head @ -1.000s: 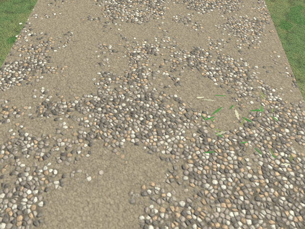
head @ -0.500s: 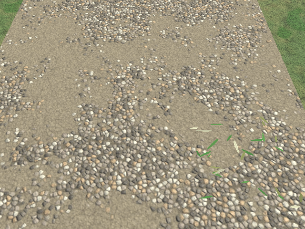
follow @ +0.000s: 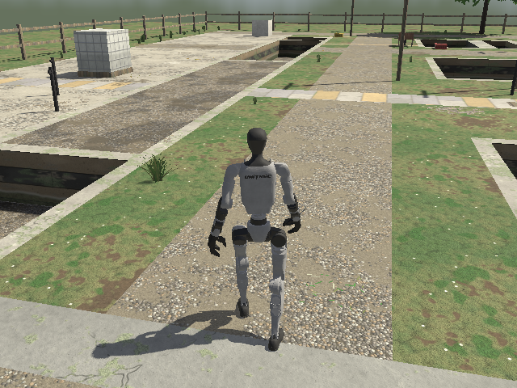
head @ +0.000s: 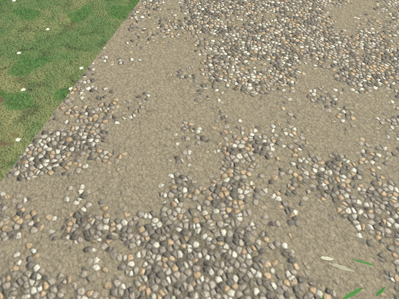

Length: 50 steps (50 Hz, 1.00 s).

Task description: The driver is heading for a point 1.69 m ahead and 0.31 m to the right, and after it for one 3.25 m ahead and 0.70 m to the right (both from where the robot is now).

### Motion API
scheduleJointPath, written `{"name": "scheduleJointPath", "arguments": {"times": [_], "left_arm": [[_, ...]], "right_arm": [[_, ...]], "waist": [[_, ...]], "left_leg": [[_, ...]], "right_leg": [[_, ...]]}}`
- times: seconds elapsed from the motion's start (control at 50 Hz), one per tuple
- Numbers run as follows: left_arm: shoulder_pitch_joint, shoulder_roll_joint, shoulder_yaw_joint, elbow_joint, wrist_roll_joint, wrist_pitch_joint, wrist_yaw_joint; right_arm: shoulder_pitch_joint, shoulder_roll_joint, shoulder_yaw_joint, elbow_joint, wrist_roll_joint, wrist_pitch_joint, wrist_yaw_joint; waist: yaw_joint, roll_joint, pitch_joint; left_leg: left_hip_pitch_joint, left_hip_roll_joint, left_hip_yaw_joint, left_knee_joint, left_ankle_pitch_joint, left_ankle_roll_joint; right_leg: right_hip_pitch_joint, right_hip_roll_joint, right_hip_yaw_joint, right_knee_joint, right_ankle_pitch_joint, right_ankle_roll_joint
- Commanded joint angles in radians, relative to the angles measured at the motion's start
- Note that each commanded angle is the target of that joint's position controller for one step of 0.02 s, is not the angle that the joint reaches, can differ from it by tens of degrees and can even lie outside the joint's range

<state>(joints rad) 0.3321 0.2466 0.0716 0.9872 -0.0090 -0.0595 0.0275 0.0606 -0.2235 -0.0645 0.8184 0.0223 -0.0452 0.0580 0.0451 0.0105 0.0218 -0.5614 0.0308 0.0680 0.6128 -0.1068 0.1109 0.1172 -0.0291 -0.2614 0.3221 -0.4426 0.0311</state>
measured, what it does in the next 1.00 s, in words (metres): walks ahead: left foot, then right foot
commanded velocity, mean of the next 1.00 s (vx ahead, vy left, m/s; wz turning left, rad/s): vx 0.50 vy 0.00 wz -0.04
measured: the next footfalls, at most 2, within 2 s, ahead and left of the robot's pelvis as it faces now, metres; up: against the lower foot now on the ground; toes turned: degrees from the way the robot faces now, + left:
left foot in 0.02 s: +0.18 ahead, +0.10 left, +0.00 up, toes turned +4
right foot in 0.54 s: +0.51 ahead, -0.06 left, +0.00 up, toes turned +8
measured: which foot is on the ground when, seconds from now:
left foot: up 0.00-0.00, down 0.02-0.56, up 0.58-1.00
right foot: down 0.00-0.04, up 0.06-0.52, down 0.54-1.00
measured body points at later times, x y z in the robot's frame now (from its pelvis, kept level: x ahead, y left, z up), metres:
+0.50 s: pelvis +0.29 +0.02 +0.01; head +0.32 +0.03 +0.46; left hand +0.47 +0.28 -0.08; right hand +0.37 -0.26 -0.11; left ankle +0.14 +0.09 -0.72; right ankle +0.47 -0.07 -0.70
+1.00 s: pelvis +0.58 +0.03 +0.02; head +0.61 +0.02 +0.46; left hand +0.61 +0.32 -0.10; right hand +0.81 -0.21 -0.05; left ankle +0.74 +0.16 -0.71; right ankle +0.47 -0.06 -0.72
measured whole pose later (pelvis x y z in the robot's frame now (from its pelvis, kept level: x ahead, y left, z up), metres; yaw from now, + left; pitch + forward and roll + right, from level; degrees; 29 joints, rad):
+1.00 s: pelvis +0.58 +0.03 +0.02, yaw -6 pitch +3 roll +0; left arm 0.40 0.28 0.07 0.80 -0.03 -0.04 0.01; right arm 0.01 -0.26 -0.04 0.68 0.00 -0.12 0.01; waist 0.10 0.02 0.01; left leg -0.51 -0.01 -0.10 0.46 -0.02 -0.03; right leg -0.08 0.11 0.22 0.41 -0.36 -0.07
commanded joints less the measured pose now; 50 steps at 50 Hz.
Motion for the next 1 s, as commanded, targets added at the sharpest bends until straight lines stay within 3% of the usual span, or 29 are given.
{"name": "scheduleJointPath", "arguments": {"times": [0.02,0.04,0.06,0.08,0.1,0.12,0.14,0.2,0.26,0.32,0.36,0.44,0.48,0.5,0.52,0.54,0.56,0.58,0.6,0.62,0.64,0.66,0.7,0.74,0.78,0.86,0.94,0.98,1.0], "left_arm": [[-0.053,0.200,0.036,-0.077,-0.004,0.002,0.013],[0.011,0.063,-0.003,-0.124,0.032,-0.022,-0.004],[-0.023,0.074,-0.012,-0.153,-0.001,-0.072,-0.021],[-0.130,0.129,0.003,-0.182,-0.037,-0.100,-0.032],[-0.161,0.129,0.000,-0.188,-0.036,-0.112,-0.032],[-0.167,0.130,0.007,-0.178,-0.011,-0.110,-0.024],[-0.158,0.145,0.019,-0.176,0.004,-0.097,-0.018],[-0.147,0.116,0.021,-0.193,0.019,-0.058,-0.015],[-0.262,0.094,0.013,-0.236,0.025,-0.049,-0.011],[-0.327,0.061,-0.004,-0.240,0.014,-0.056,-0.029],[-0.376,0.069,-0.008,-0.254,0.002,-0.060,-0.040],[-0.440,0.104,-0.008,-0.294,-0.004,-0.068,-0.062],[-0.402,0.116,-0.006,-0.294,-0.007,-0.070,-0.075],[-0.345,0.133,0.001,-0.282,-0.007,-0.069,-0.077],[-0.237,0.157,0.016,-0.251,-0.005,-0.066,-0.077],[-0.086,0.196,0.034,-0.212,0.001,-0.062,-0.073],[0.043,0.278,0.054,-0.203,0.012,-0.058,-0.069],[0.077,0.259,0.051,-0.183,-0.011,-0.048,-0.074],[0.037,0.199,0.032,-0.195,-0.022,-0.043,-0.071],[-0.018,0.171,0.026,-0.220,-0.010,-0.037,-0.065],[-0.066,0.161,0.021,-0.232,0.001,-0.035,-0.064],[-0.092,0.139,0.013,-0.244,0.005,-0.036,-0.061],[-0.101,0.146,0.013,-0.257,0.005,-0.033,-0.057],[-0.083,0.166,0.019,-0.259,-0.001,-0.033,-0.046],[-0.056,0.192,0.029,-0.257,-0.008,-0.029,-0.032],[0.012,0.190,0.032,-0.245,-0.018,-0.009,-0.017],[0.067,0.180,0.032,-0.237,-0.022,0.010,-0.010],[0.056,0.187,0.036,-0.245,-0.018,0.017,-0.006],[0.037,0.183,0.036,-0.252,-0.018,0.020,-0.005]], "right_arm": [[0.311,-0.231,-0.095,0.001,0.005,-0.004,-0.014],[0.362,-0.338,-0.115,0.013,0.009,-0.002,-0.032],[0.380,-0.312,-0.097,-0.013,-0.004,-0.014,-0.030],[0.360,-0.241,-0.078,-0.011,-0.015,-0.022,-0.030],[0.297,-0.194,-0.066,-0.022,-0.008,-0.029,-0.032],[0.213,-0.163,-0.056,-0.044,-0.006,-0.031,-0.030],[0.163,-0.131,-0.044,-0.063,-0.010,-0.032,-0.032],[0.165,-0.163,-0.047,-0.076,-0.009,-0.035,-0.047],[0.214,-0.199,-0.056,-0.073,-0.005,-0.032,-0.067],[0.254,-0.167,-0.044,-0.052,-0.007,-0.030,-0.073],[0.289,-0.171,-0.041,-0.032,-0.010,-0.035,-0.069],[0.335,-0.190,-0.044,0.001,-0.017,-0.030,-0.071],[0.318,-0.203,-0.047,0.004,-0.018,-0.022,-0.077],[0.294,-0.213,-0.048,-0.002,-0.020,-0.019,-0.079],[0.269,-0.216,-0.046,-0.009,-0.021,-0.014,-0.080],[0.250,-0.205,-0.038,-0.023,-0.025,-0.012,-0.083],[0.317,-0.148,-0.019,-0.054,-0.040,-0.024,-0.080],[0.363,-0.098,0.001,-0.043,-0.034,-0.047,-0.069],[0.296,-0.176,-0.010,-0.066,-0.013,-0.072,-0.056],[0.196,-0.188,-0.011,-0.093,0.006,-0.087,-0.050],[0.148,-0.178,-0.010,-0.106,-0.007,-0.095,-0.051],[0.139,-0.184,-0.019,-0.109,-0.030,-0.093,-0.057],[0.165,-0.163,-0.020,-0.119,-0.041,-0.078,-0.062],[0.152,-0.144,-0.017,-0.130,-0.040,-0.062,-0.070],[0.078,-0.128,-0.010,-0.155,-0.041,-0.057,-0.075],[-0.057,-0.100,0.000,-0.191,-0.031,-0.067,-0.063],[-0.131,-0.128,-0.007,-0.223,-0.016,-0.083,-0.046],[-0.110,-0.153,-0.017,-0.222,-0.012,-0.094,-0.042],[-0.056,-0.166,-0.024,-0.209,-0.012,-0.099,-0.044]], "waist": [[-0.220,-0.050,-0.179],[-0.142,0.207,-0.256],[-0.146,0.187,-0.404],[-0.174,0.117,-0.303],[-0.143,0.056,-0.204],[-0.094,-0.013,-0.137],[-0.057,-0.013,-0.106],[-0.020,0.009,-0.072],[-0.051,0.028,-0.033],[-0.098,0.074,-0.027],[-0.128,0.084,-0.007],[-0.145,0.071,0.028],[-0.115,0.081,0.013],[-0.082,0.092,-0.027],[-0.022,0.086,-0.097],[0.048,0.051,-0.193],[0.044,-0.125,-0.326],[0.029,-0.322,-0.378],[0.048,-0.209,-0.281],[0.048,-0.117,-0.168],[0.018,-0.023,-0.083],[-0.010,0.003,-0.064],[-0.049,-0.045,-0.063],[-0.054,-0.062,-0.056],[-0.035,-0.062,-0.038],[0.018,-0.089,-0.032],[0.034,-0.100,-0.027],[0.011,-0.125,-0.029],[-0.022,-0.139,-0.044]], "left_leg": [[0.524,-0.056,-0.044,-0.078,-0.016,0.100],[0.866,0.202,-0.545,-0.126,-0.082,0.253],[0.994,0.326,-0.932,-0.300,-0.152,0.354],[0.948,0.284,-0.783,-0.313,-0.100,0.286],[0.805,0.237,-0.625,-0.306,-0.029,0.241],[0.640,0.195,-0.522,-0.318,0.055,0.208],[0.526,0.163,-0.456,-0.342,0.132,0.193],[0.378,0.132,-0.391,-0.390,0.222,0.198],[0.325,0.089,-0.333,-0.401,0.217,0.168],[0.328,0.057,-0.250,-0.403,0.148,0.115],[0.361,0.088,-0.263,-0.410,0.090,0.108],[0.592,0.185,-0.287,-0.348,0.201,0.096],[0.656,0.202,-0.259,-0.293,0.366,0.071],[0.659,0.190,-0.230,-0.235,0.546,0.057],[0.642,0.157,-0.185,-0.114,0.720,0.040],[0.546,0.112,-0.141,0.080,0.711,0.010],[0.235,0.002,-0.089,0.434,0.346,-0.054],[-0.067,-0.134,-0.125,0.690,-0.397,-0.106],[-0.199,-0.067,-0.214,0.758,-0.394,-0.087],[-0.222,-0.024,-0.198,0.728,-0.318,-0.078],[-0.200,0.009,-0.180,0.641,-0.263,-0.077],[-0.145,0.039,-0.177,0.556,-0.225,-0.083],[-0.076,0.051,-0.166,0.464,-0.211,-0.106],[-0.069,0.049,-0.143,0.369,-0.177,-0.135],[-0.068,0.035,-0.133,0.233,-0.054,-0.158],[0.040,-0.023,-0.124,-0.014,0.175,-0.168],[0.066,-0.052,-0.151,-0.127,0.137,-0.154],[0.113,-0.055,-0.157,-0.164,0.060,-0.132],[0.189,-0.055,-0.146,-0.196,0.052,-0.112]], "right_leg": [[-0.239,-0.194,0.026,0.563,1.020,-0.071],[-0.679,-0.017,0.060,0.937,0.163,-0.008],[-0.854,0.084,0.303,1.117,-0.154,-0.011],[-0.954,0.019,0.363,1.119,-0.076,-0.040],[-0.944,-0.030,0.352,1.037,0.014,-0.059],[-0.875,-0.067,0.344,0.942,0.070,-0.055],[-0.797,-0.091,0.344,0.876,0.101,-0.048],[-0.723,-0.093,0.324,0.742,0.153,-0.005],[-0.735,-0.060,0.305,0.525,0.329,0.027],[-0.664,-0.035,0.277,0.302,0.558,0.013],[-0.658,-0.032,0.271,0.254,0.622,-0.006],[-0.801,-0.032,0.277,0.206,0.479,-0.072],[-0.772,-0.015,0.263,0.192,0.390,-0.108],[-0.680,0.017,0.237,0.192,0.356,-0.127],[-0.521,0.059,0.205,0.173,0.376,-0.152],[-0.293,0.030,0.262,0.182,0.431,-0.192],[0.056,-0.180,0.622,0.172,0.423,-0.319],[0.254,-0.313,1.021,0.020,0.267,-0.439],[0.219,-0.291,1.003,-0.020,0.104,-0.388],[0.090,-0.253,0.872,-0.032,0.129,-0.348],[-0.058,-0.215,0.780,-0.053,0.229,-0.328],[-0.143,-0.184,0.721,-0.069,0.331,-0.314],[-0.227,-0.151,0.674,-0.096,0.444,-0.322],[-0.284,-0.132,0.620,-0.111,0.507,-0.325],[-0.323,-0.106,0.576,-0.119,0.521,-0.305],[-0.369,-0.050,0.538,-0.089,0.463,-0.246],[-0.272,-0.083,0.641,-0.008,0.399,-0.232],[-0.230,-0.101,0.697,0.046,0.411,-0.221],[-0.233,-0.093,0.705,0.087,0.440,-0.208]]}}
Keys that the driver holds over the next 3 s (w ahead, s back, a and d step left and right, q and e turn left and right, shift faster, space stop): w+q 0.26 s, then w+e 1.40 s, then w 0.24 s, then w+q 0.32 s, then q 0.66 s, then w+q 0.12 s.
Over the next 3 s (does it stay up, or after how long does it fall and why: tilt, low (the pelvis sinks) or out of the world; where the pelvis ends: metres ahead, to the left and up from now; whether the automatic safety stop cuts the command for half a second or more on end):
stays up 1.38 -0.28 0.01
